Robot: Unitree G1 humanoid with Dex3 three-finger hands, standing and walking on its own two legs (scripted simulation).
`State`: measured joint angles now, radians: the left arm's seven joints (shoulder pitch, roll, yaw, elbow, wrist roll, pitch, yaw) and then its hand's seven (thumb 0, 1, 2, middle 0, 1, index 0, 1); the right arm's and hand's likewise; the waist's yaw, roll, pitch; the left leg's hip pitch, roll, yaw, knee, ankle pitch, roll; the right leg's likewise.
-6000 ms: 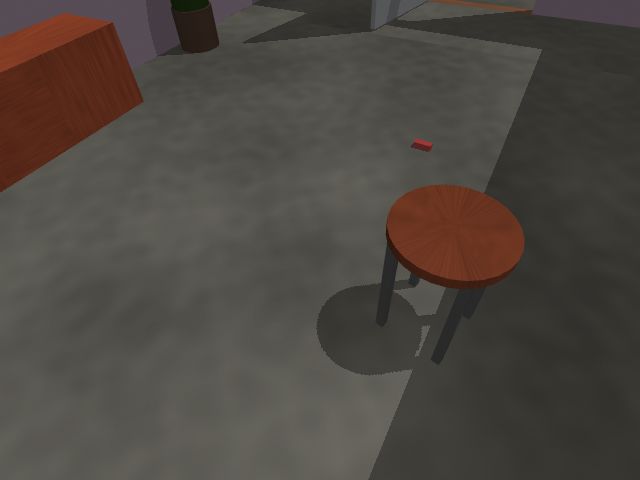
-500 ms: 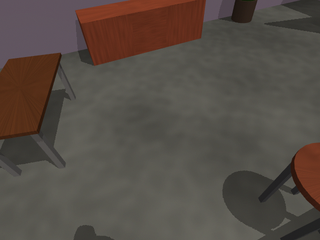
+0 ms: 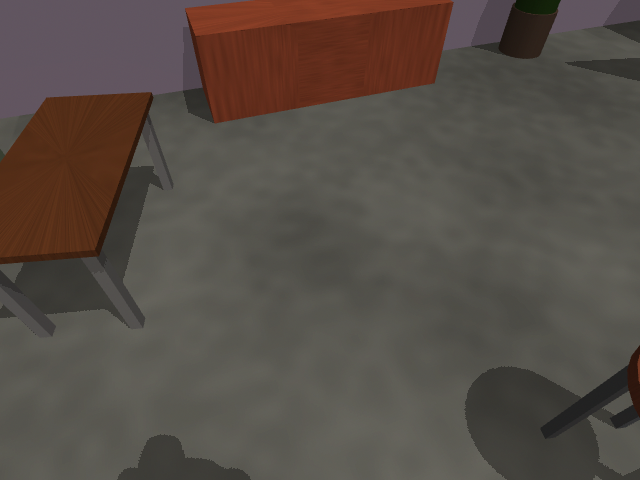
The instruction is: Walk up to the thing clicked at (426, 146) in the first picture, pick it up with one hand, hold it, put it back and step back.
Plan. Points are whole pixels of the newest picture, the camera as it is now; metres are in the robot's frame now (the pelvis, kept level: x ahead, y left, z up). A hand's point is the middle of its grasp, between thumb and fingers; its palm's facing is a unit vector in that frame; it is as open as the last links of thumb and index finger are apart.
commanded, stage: walk up
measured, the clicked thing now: out of the picture +1.04 -1.57 -0.75
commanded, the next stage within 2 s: none
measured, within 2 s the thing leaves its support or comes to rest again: neither
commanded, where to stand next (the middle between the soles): +0.50 -0.03 m, yaw -2 degrees
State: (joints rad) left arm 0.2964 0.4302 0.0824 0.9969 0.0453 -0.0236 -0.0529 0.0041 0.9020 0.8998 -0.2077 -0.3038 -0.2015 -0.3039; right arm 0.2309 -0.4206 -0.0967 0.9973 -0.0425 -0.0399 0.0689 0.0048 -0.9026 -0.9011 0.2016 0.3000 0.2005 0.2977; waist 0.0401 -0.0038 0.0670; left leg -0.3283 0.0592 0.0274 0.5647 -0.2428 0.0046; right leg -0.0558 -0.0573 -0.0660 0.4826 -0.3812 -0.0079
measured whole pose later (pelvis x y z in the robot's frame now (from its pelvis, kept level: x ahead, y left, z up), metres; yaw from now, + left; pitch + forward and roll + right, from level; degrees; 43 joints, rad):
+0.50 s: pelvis +0.17 -0.03 -0.01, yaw -6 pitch -4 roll +1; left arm 0.27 0.39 0.07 0.87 0.01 -0.06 -0.06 0.00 0.91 0.90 -0.20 -0.30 -0.20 -0.30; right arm 0.31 -0.42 -0.07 0.86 -0.02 -0.03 0.04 0.01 -0.90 -0.90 0.20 0.30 0.20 0.30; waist 0.01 0.05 0.10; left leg -0.19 0.06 0.04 0.92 -0.48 0.02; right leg -0.37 -0.01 -0.01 0.65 -0.23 -0.02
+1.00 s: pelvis +0.37 +0.01 +0.00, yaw -18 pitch -3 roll +0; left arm 0.37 0.45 0.04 0.86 0.01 -0.05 -0.02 0.01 0.91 0.90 -0.21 -0.30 -0.20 -0.30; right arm 0.26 -0.39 -0.06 0.78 -0.02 -0.07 0.06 0.00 -0.90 -0.90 0.20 0.30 0.20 0.30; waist 0.00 -0.04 0.10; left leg -0.31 0.04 0.10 0.59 -0.24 0.02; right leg -0.42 0.02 0.07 1.08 -0.40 -0.04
